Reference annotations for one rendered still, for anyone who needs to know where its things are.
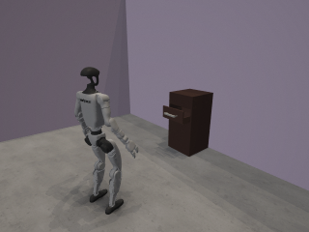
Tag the left robot forearm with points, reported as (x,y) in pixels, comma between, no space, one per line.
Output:
(81,122)

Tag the cabinet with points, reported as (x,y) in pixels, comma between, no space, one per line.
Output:
(193,137)

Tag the robot right hand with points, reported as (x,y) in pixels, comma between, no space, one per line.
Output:
(130,146)

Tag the drawer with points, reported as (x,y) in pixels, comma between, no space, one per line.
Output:
(182,114)

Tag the right robot upper arm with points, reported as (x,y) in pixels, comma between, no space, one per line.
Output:
(104,102)

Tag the robot left hand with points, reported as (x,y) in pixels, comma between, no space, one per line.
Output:
(86,131)

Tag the right robot thigh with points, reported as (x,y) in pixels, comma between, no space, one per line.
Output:
(110,148)

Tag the right robot forearm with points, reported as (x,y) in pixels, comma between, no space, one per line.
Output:
(118,132)

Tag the left robot upper arm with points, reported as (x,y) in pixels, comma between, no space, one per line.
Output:
(78,109)

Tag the robot left shin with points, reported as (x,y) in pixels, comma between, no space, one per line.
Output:
(98,177)

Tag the handle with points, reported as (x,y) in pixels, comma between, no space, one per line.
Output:
(166,113)

